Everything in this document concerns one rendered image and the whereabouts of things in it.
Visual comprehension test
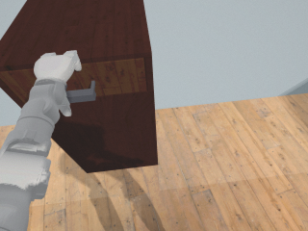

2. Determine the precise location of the handle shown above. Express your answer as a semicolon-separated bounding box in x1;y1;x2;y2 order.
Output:
64;80;96;103

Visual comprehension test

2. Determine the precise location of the robot left forearm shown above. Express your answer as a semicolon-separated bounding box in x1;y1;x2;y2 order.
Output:
0;76;65;158

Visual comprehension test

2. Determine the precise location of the drawer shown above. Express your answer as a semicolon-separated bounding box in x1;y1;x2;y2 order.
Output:
0;58;147;104

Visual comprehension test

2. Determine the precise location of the cabinet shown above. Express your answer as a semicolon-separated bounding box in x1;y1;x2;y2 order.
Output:
0;0;158;173

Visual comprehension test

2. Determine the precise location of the robot left hand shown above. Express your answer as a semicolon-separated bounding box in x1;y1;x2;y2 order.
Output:
34;50;82;116

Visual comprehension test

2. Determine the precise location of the left robot upper arm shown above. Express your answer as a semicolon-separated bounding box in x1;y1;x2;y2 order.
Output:
0;151;51;231

